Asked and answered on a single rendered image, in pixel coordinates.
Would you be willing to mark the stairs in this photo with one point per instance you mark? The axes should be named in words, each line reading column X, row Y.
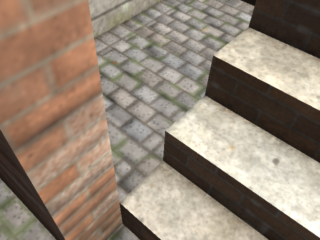
column 243, row 163

